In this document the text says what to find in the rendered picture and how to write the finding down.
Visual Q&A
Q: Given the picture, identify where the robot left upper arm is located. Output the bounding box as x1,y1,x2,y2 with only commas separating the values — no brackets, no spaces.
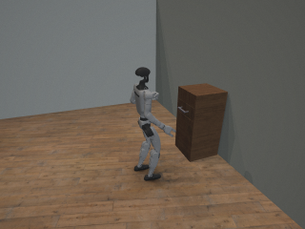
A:
130,83,138,104

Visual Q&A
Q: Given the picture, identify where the drawer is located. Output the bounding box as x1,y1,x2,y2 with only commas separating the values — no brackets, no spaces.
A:
178,98,194,121

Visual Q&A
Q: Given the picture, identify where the left robot thigh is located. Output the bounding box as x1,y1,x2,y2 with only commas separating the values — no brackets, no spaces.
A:
137,121,151,150

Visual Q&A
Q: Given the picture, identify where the robot head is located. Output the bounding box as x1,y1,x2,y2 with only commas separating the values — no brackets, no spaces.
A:
135,67,151,91

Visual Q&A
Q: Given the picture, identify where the cabinet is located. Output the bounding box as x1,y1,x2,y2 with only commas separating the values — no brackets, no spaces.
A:
174,83,228,162

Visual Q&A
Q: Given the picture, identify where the right robot hand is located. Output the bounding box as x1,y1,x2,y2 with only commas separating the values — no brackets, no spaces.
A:
163,125,176,137

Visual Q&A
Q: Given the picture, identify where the robot right forearm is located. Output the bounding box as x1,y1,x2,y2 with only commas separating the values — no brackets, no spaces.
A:
147,113,166,130

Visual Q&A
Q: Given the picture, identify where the robot right upper arm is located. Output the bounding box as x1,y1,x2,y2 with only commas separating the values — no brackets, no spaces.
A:
143,90,153,119

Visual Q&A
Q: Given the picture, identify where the left robot hand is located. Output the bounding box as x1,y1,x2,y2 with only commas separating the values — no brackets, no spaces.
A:
152,92,159,100

